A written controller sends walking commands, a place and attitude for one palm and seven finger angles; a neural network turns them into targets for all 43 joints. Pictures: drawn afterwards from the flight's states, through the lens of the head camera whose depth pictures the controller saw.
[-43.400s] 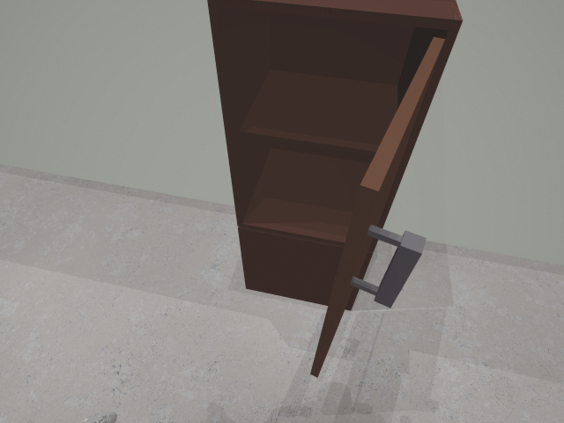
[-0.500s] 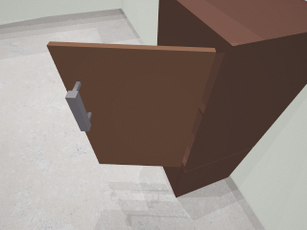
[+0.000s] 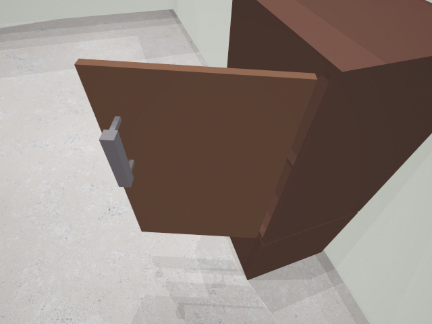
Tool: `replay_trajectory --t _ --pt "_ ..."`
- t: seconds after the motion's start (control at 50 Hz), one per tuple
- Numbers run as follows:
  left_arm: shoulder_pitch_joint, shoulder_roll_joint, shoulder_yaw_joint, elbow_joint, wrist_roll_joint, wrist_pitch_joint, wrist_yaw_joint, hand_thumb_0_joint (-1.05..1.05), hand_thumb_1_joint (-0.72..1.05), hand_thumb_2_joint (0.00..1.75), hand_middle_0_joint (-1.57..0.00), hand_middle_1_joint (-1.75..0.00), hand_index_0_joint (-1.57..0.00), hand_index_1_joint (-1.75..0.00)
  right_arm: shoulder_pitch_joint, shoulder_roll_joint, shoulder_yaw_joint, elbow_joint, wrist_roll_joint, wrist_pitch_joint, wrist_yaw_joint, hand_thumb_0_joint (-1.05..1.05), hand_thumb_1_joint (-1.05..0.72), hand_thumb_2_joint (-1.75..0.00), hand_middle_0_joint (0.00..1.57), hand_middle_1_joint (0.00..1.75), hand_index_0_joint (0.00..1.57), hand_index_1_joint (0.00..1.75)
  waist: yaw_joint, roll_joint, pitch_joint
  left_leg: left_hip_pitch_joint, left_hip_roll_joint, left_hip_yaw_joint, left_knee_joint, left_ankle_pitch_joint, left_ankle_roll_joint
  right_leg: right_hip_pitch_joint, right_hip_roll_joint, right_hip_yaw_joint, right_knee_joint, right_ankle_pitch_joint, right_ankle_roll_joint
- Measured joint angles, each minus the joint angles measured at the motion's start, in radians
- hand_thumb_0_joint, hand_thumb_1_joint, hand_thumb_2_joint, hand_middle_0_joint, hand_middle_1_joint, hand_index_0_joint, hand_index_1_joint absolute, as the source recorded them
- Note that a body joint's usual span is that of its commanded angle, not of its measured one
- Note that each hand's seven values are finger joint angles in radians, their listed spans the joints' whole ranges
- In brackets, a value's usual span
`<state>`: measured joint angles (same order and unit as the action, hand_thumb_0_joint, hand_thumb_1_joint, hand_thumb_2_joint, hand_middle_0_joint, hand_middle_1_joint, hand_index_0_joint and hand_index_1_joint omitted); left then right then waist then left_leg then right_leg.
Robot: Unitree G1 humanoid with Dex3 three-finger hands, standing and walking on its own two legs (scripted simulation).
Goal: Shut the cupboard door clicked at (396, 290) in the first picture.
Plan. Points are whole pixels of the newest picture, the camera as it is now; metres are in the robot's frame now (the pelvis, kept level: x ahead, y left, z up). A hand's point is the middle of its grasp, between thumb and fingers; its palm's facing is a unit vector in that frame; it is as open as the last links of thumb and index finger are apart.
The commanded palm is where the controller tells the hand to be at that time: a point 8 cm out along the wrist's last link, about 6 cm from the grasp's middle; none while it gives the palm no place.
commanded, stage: look again from close up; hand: left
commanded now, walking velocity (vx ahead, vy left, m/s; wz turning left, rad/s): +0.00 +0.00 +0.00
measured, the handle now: (121, 152) +0.40 +0.22 +0.08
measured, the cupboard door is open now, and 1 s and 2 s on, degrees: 68 68 68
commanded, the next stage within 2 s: raise the hand and make a fist in 0.24 s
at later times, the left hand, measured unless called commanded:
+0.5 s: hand (108, 307) +0.15 +0.20 -0.04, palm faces +0.24 -0.96 -0.16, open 7.3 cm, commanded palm +0.09 +0.25 -0.06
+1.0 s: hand (109, 308) +0.15 +0.19 -0.01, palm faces +0.01 -1.00 -0.04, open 5.0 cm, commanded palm +0.11 +0.24 +0.00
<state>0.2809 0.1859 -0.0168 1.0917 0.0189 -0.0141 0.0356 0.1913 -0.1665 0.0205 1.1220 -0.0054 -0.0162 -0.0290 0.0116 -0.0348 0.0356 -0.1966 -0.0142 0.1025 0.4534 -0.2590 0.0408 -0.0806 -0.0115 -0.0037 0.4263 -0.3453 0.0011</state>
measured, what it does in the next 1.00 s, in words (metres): steps on the spot: right foot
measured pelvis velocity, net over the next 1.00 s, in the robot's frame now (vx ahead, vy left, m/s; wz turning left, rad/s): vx -0.04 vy -0.01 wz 0.09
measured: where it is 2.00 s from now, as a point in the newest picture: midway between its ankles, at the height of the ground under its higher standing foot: outside the picture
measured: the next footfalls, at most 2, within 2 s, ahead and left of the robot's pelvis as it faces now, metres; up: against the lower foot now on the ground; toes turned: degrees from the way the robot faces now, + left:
right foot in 0.52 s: +0.04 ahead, -0.08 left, +0.00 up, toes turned +2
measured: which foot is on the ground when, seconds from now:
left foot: down 0.00-1.00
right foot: down 0.00-0.38, up 0.40-0.50, down 0.52-1.00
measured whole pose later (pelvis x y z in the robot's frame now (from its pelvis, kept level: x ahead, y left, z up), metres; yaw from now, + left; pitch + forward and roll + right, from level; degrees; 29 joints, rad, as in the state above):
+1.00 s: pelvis -0.04 -0.01 -0.08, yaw +5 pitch +11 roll -2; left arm 0.42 0.25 0.13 -0.09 -0.29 -0.36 -0.33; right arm 0.21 -0.23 0.04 0.53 0.04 -0.27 -0.05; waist 0.03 0.03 -0.12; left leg -0.81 -0.02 -0.04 1.11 -0.48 0.03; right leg -0.76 0.05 -0.13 1.04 -0.48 -0.07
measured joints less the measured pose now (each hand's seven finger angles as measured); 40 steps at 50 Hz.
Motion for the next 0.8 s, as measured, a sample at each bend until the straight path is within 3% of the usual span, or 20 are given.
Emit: replay_trajectory --t 0.36,0.38,0.4,0.44,0.5,0.54,0.6,0.64,0.7,0.76,0.8 --pt "-0.016 0.005 0.0 0.005 0.005 -0.002 0.004 0.0 0.91 0.9 -0.2 -0.3 -0.2 -0.3 0.014 -0.014 0.0 0.006 0.001 0.002 0.005 0.0 -0.91 -0.9 0.2 0.3 0.2 0.3 -0.007 0.011 0.004 -0.004 -0.011 0.003 -0.018 0.02 0.013 -0.004 -0.011 0.002 -0.016 0.018 0.014" --pt "0.028 -0.001 0.053 -0.157 -0.015 0.054 -0.002 0.0 0.9 0.89 -0.2 -0.3 -0.2 -0.3 0.028 -0.014 0.001 -0.037 0.01 -0.022 -0.005 0.0 -0.91 -0.9 0.2 0.3 0.2 0.3 -0.017 0.011 0.019 -0.022 -0.009 -0.002 0.007 0.014 0.012 -0.031 -0.011 -0.011 0.029 0.014 0.012" --pt "0.083 0.006 0.063 -0.358 -0.048 0.061 0.015 0.01 0.9 0.89 -0.2 -0.3 -0.2 -0.3 0.056 -0.015 0.01 -0.09 0.031 -0.08 -0.027 0.0 -0.91 -0.9 0.2 0.3 0.2 0.3 -0.02 0.007 0.033 -0.037 -0.01 -0.006 0.03 0.008 0.012 -0.08 -0.014 -0.021 0.126 0.003 0.008" --pt "0.178 0.027 0.048 -0.702 -0.107 0.015 0.056 0.01 0.91 0.89 -0.2 -0.31 -0.2 -0.3 0.113 -0.018 0.006 -0.171 0.048 -0.196 -0.044 0.01 -0.91 -0.9 0.2 0.3 0.2 0.3 -0.028 -0.003 0.016 -0.055 -0.029 -0.013 0.049 0.004 0.009 -0.179 -0.021 -0.022 0.318 -0.005 -0.003" --pt "0.146 0.025 0.062 -0.943 -0.156 -0.1 0.038 0.01 0.91 0.89 -0.22 -0.33 -0.22 -0.32 0.155 -0.038 -0.022 -0.277 0.039 -0.281 -0.011 0.01 -0.91 -0.9 0.2 0.3 0.2 0.3 -0.056 0.006 -0.045 -0.144 -0.06 -0.045 0.136 -0.014 0.007 -0.282 -0.017 -0.041 0.318 -0.016 -0.017" --pt "0.079 0.009 0.108 -0.962 -0.195 -0.232 -0.035 0.01 0.91 0.89 -0.24 -0.35 -0.24 -0.35 0.136 -0.059 -0.029 -0.336 0.031 -0.292 0.014 0.01 -0.91 -0.9 0.2 0.3 0.2 0.3 -0.064 0.011 -0.088 -0.247 -0.066 -0.042 0.253 -0.057 0.005 -0.372 -0.015 -0.042 0.341 -0.058 -0.042" --pt "0.026 -0.004 0.169 -0.909 -0.269 -0.433 -0.215 0.0 0.91 0.89 -0.28 -0.39 -0.28 -0.39 0.076 -0.083 -0.039 -0.408 0.024 -0.275 0.034 0.01 -0.91 -0.9 0.2 0.3 0.2 0.3 -0.063 0.031 -0.161 -0.413 -0.038 -0.044 0.423 -0.124 -0.015 -0.542 0.011 -0.044 0.498 -0.075 -0.06" --pt "0.027 0.011 0.187 -0.89 -0.298 -0.508 -0.331 0.0 0.91 0.9 -0.31 -0.42 -0.31 -0.42 0.04 -0.087 -0.051 -0.471 0.035 -0.26 0.04 0.01 -0.91 -0.9 0.2 0.3 0.2 0.3 -0.051 0.02 -0.18 -0.503 -0.031 -0.047 0.521 -0.16 -0.013 -0.634 0.026 -0.039 0.589 -0.1 -0.065" --pt "0.088 0.032 0.191 -0.917 -0.324 -0.47 -0.407 0.0 0.9 0.89 -0.36 -0.48 -0.36 -0.48 0.009 -0.101 -0.064 -0.568 0.054 -0.239 0.032 0.01 -0.91 -0.9 0.2 0.3 0.2 0.3 -0.033 0.017 -0.181 -0.58 -0.019 -0.059 0.618 -0.194 -0.009 -0.705 0.041 -0.05 0.671 -0.133 -0.068" --pt "0.179 0.037 0.191 -0.983 -0.328 -0.413 -0.369 0.01 0.9 0.89 -0.41 -0.53 -0.41 -0.53 0.006 -0.112 -0.068 -0.629 0.058 -0.243 0.012 0.01 -0.91 -0.9 0.2 0.3 0.2 0.3 -0.009 0.023 -0.181 -0.621 -0.013 -0.081 0.669 -0.215 -0.015 -0.731 0.047 -0.073 0.699 -0.149 -0.07" --pt "0.224 0.039 0.188 -1.043 -0.322 -0.416 -0.326 0.01 0.9 0.9 -0.45 -0.57 -0.45 -0.57 0.009 -0.116 -0.064 -0.642 0.054 -0.259 -0.001 0.01 -0.91 -0.9 0.19 0.3 0.2 0.3 0.008 0.03 -0.177 -0.635 -0.012 -0.102 0.687 -0.226 -0.016 -0.732 0.049 -0.094 0.699 -0.152 -0.075"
